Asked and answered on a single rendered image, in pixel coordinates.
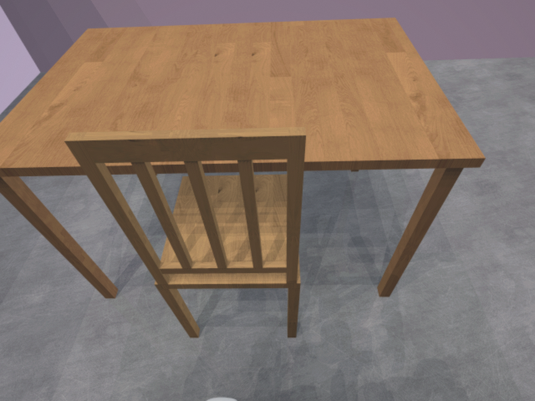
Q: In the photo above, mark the chair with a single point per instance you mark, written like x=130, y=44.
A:
x=226, y=231

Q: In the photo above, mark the table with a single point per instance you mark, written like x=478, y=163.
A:
x=358, y=86

